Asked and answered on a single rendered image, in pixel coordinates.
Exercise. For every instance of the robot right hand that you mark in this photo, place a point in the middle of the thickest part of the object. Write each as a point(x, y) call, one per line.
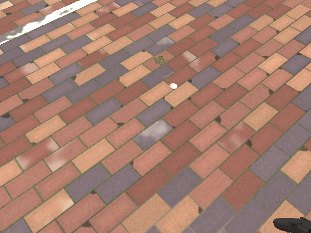
point(293, 225)

